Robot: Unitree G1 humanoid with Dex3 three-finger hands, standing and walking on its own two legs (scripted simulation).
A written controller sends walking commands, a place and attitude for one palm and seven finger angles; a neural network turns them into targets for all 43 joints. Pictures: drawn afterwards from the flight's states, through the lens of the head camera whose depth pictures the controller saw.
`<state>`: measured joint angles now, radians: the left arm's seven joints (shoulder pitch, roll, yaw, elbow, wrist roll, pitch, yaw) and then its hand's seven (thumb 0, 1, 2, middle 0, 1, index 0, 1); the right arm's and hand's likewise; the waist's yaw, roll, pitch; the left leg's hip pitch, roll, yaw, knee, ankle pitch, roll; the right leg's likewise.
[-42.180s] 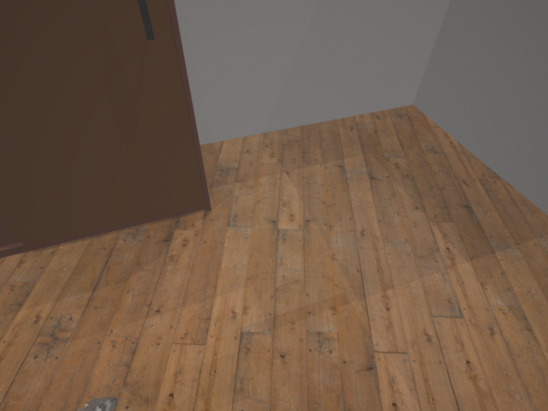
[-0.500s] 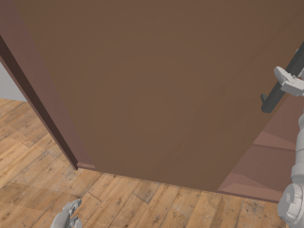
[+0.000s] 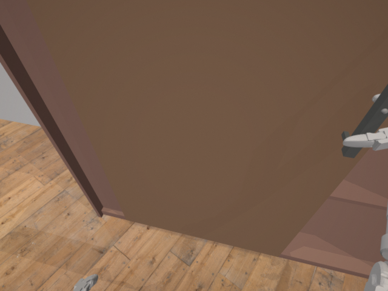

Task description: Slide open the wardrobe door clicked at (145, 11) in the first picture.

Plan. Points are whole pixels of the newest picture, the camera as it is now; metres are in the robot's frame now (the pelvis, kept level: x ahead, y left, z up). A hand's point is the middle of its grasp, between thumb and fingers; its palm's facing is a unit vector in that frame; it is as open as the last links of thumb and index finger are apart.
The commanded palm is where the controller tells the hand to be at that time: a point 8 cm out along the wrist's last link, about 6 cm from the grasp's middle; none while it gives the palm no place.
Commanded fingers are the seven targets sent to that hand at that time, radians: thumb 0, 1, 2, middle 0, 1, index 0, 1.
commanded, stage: slip the hand off the handle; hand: right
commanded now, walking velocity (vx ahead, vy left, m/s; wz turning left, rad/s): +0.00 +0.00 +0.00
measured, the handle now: out of the picture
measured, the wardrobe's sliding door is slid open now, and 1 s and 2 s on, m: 0.60 0.60 0.60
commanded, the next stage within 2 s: draw the hand back to the body in 1.26 s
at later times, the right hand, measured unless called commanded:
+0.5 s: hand out of the picture +0.38 -0.35 +0.22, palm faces +0.48 +0.86 -0.17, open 14.6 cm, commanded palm +0.35 -0.39 +0.22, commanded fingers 0.00 0.55 -0.20 0.25 1.15 0.25 1.15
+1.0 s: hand out of the picture +0.30 -0.36 +0.22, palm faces +0.52 +0.84 -0.17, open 14.7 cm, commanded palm +0.26 -0.39 +0.22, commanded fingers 0.00 0.55 -0.20 0.25 1.15 0.25 1.15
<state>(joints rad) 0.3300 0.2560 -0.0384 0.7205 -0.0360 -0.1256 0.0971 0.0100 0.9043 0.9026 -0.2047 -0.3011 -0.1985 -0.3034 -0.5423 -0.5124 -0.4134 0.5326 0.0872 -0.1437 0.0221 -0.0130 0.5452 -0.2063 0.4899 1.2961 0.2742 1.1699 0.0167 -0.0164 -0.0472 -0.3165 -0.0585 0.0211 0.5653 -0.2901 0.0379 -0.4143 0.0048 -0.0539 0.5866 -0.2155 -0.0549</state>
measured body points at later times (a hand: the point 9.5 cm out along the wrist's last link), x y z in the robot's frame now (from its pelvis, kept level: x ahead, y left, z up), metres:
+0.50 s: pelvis +0.02 +0.00 +0.00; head +0.03 +0.00 +0.45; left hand +0.17 +0.25 -0.09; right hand +0.35 -0.39 +0.23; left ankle +0.00 +0.10 -0.73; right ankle +0.06 -0.08 -0.73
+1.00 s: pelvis +0.02 +0.01 +0.00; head +0.02 +0.02 +0.45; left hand +0.17 +0.26 -0.09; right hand +0.27 -0.40 +0.23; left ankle +0.00 +0.10 -0.73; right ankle +0.06 -0.08 -0.73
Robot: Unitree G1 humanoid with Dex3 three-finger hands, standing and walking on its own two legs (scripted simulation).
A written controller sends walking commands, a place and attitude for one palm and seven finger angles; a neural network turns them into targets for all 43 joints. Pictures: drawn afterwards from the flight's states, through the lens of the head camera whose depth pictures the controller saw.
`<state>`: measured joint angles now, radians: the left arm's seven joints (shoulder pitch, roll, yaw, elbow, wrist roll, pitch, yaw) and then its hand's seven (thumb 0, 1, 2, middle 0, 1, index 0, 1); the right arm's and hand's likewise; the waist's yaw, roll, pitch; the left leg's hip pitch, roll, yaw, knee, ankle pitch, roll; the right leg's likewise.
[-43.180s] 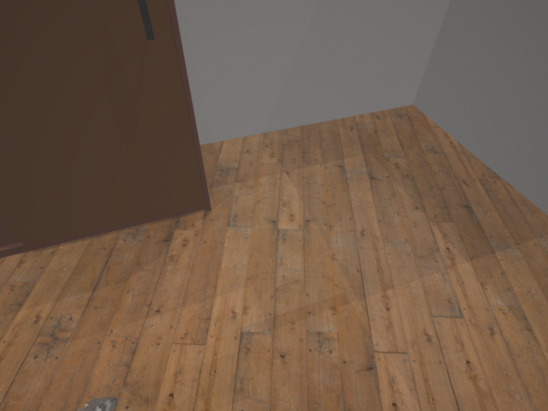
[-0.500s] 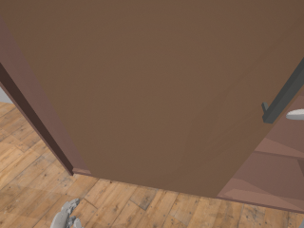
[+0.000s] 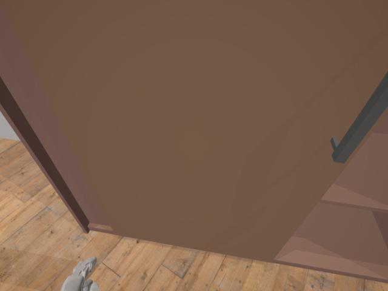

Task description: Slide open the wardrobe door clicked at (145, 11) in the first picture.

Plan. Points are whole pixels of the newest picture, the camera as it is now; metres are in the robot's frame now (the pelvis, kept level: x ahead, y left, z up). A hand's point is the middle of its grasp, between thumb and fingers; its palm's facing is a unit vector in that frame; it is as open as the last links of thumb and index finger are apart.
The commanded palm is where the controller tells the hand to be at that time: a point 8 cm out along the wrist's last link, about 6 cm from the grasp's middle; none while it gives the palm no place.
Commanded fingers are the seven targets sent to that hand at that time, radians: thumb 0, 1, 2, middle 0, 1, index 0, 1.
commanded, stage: slip the hand off the handle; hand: right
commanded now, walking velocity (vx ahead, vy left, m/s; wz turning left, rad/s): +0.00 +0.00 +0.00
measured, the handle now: (376, 91) +0.40 -0.31 +0.26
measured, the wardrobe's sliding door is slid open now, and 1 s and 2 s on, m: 0.60 0.60 0.60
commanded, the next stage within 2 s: draw the hand back to the body in 0.26 s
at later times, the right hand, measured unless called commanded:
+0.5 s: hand out of the picture +0.23 -0.35 +0.21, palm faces +0.36 +0.93 -0.09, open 14.7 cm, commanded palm +0.18 -0.38 +0.22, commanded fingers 0.00 0.55 -0.20 0.25 1.15 0.25 1.15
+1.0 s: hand out of the picture +0.18 -0.32 +0.19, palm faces +0.47 +0.85 -0.25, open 14.1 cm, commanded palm +0.14 -0.35 +0.20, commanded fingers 0.00 0.12 -0.41 0.23 0.89 0.23 0.89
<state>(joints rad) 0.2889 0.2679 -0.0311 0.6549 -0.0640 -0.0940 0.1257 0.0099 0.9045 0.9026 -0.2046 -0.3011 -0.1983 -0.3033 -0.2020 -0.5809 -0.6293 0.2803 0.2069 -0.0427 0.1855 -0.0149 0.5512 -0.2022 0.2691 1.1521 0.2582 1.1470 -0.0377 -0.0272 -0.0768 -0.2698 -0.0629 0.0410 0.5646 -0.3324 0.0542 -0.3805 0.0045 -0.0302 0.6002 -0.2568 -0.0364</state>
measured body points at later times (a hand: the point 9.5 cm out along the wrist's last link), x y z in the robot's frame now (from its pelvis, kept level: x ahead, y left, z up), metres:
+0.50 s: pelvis +0.00 -0.01 +0.01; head -0.03 +0.00 +0.45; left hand +0.21 +0.19 -0.06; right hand +0.21 -0.39 +0.22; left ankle -0.02 +0.08 -0.73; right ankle +0.03 -0.10 -0.73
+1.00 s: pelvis -0.03 -0.01 +0.00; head -0.06 +0.00 +0.45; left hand +0.20 +0.19 -0.05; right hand +0.15 -0.36 +0.20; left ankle -0.02 +0.08 -0.73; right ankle +0.03 -0.10 -0.73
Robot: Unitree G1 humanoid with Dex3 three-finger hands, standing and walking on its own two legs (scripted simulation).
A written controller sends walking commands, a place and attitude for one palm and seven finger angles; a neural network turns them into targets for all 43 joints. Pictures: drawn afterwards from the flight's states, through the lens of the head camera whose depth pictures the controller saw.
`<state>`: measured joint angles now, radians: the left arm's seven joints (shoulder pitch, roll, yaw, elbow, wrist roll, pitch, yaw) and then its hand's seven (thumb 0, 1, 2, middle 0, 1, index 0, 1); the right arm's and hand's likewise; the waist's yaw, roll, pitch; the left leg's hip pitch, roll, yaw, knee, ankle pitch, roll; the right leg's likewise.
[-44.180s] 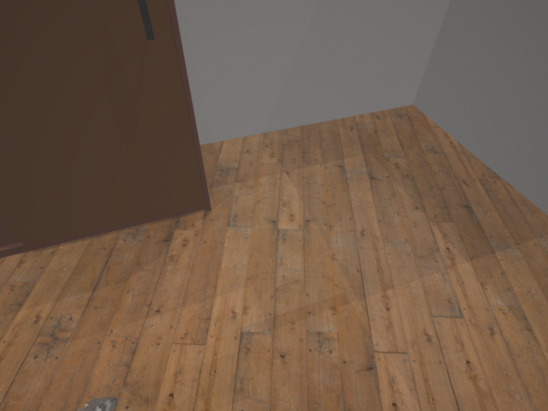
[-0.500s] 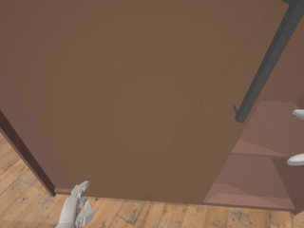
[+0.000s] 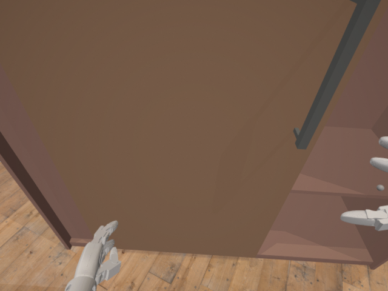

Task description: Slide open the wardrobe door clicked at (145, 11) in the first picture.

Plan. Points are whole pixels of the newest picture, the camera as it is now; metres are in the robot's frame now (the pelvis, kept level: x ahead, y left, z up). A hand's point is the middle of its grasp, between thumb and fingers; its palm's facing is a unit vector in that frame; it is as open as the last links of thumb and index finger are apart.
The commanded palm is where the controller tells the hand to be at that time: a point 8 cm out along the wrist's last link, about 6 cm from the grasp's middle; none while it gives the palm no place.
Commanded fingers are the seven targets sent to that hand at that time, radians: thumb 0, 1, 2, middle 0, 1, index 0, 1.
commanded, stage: draw the hand back to the body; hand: right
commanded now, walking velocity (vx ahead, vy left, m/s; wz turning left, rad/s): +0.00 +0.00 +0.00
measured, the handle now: (324, 83) +0.45 -0.28 +0.25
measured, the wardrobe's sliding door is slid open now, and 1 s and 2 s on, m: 0.60 0.60 0.60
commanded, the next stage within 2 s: step back with the hand held close in 0.96 s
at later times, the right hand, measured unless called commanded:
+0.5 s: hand (339, 180) +0.25 -0.25 +0.18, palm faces +0.41 +0.83 -0.39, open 9.6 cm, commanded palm +0.20 -0.29 +0.18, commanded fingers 0.00 -0.79 -0.85 0.20 0.36 0.20 0.36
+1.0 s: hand (335, 184) +0.25 -0.24 +0.17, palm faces +0.42 +0.82 -0.38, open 7.4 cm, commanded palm +0.20 -0.28 +0.18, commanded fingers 0.00 -0.90 -0.90 0.20 0.30 0.20 0.30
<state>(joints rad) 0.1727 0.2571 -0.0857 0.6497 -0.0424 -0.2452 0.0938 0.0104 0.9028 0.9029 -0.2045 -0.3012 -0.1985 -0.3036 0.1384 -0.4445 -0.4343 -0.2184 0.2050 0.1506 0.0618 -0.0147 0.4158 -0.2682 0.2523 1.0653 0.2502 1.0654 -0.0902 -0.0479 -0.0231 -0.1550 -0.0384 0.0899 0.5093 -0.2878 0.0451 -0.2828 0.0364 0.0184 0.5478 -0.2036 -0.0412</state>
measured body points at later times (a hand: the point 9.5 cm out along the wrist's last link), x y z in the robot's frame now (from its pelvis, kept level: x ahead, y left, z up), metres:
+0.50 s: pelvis +0.05 +0.01 +0.01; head +0.02 +0.03 +0.46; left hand +0.22 +0.25 -0.08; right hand +0.22 -0.29 +0.20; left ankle +0.00 +0.09 -0.73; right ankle +0.07 -0.09 -0.73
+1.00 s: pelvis +0.05 +0.02 +0.01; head +0.02 +0.04 +0.46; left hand +0.24 +0.24 -0.08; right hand +0.22 -0.28 +0.19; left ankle +0.00 +0.09 -0.73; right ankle +0.07 -0.09 -0.73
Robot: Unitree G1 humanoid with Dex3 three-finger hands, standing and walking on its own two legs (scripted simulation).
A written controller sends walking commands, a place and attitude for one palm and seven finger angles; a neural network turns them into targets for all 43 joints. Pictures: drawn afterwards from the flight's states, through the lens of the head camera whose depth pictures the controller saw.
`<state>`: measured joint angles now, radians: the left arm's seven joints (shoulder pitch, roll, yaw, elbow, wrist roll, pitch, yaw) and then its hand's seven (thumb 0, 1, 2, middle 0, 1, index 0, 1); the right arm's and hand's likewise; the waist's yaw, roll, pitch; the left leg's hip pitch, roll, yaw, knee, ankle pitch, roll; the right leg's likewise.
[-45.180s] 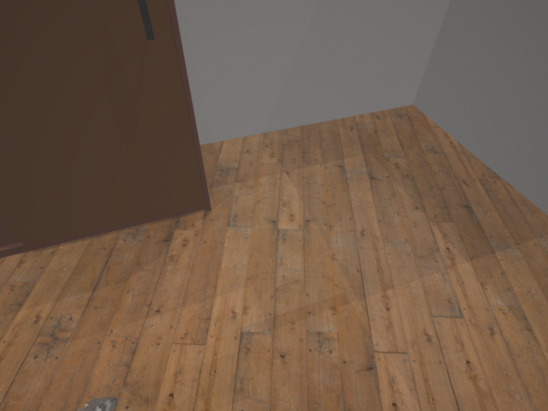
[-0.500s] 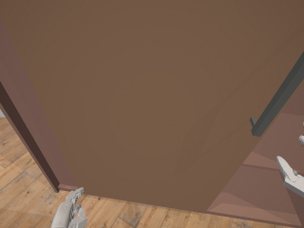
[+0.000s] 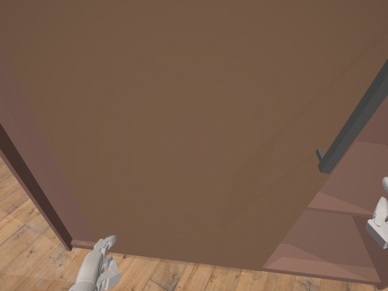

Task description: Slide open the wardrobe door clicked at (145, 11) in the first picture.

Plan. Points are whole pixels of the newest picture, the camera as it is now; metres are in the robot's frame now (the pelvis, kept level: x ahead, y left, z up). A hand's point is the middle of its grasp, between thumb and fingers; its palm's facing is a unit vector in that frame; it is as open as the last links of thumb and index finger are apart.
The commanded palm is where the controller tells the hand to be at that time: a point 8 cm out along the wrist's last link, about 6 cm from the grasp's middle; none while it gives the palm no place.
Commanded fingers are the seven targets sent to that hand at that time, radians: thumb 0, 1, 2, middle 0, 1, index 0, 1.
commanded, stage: step back with the hand held close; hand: right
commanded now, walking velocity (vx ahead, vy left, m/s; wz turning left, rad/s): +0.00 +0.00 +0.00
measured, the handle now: (357, 106) +0.38 -0.31 +0.24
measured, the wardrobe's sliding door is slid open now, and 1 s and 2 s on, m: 0.60 0.60 0.60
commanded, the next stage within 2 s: stop stepping back and stand still in 1.54 s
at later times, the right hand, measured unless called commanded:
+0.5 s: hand out of the picture +0.15 -0.30 +0.15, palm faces +0.35 +0.81 -0.47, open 7.4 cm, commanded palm +0.10 -0.33 +0.17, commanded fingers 0.00 -0.90 -0.90 0.20 0.30 0.20 0.30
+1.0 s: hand out of the picture +0.08 -0.33 +0.15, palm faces +0.44 +0.78 -0.45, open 7.4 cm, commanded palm +0.02 -0.36 +0.17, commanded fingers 0.00 -0.90 -0.90 0.20 0.30 0.20 0.30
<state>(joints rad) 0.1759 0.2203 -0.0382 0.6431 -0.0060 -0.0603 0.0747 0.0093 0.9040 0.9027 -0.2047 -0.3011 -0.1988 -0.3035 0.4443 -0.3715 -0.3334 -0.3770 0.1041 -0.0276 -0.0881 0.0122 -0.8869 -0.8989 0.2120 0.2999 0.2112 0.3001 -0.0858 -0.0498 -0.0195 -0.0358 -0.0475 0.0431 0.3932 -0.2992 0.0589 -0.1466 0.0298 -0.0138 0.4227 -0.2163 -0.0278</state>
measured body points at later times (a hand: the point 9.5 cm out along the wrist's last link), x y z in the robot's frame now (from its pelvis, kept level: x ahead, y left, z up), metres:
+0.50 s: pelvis -0.05 -0.04 +0.00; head -0.04 -0.04 +0.45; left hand +0.13 +0.21 -0.08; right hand +0.12 -0.34 +0.17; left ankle -0.05 +0.08 -0.74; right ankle +0.01 -0.10 -0.74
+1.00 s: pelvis -0.11 -0.05 -0.01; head -0.09 -0.08 +0.44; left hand +0.10 +0.16 -0.07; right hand +0.05 -0.37 +0.18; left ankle -0.10 +0.08 -0.74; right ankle +0.01 -0.11 -0.74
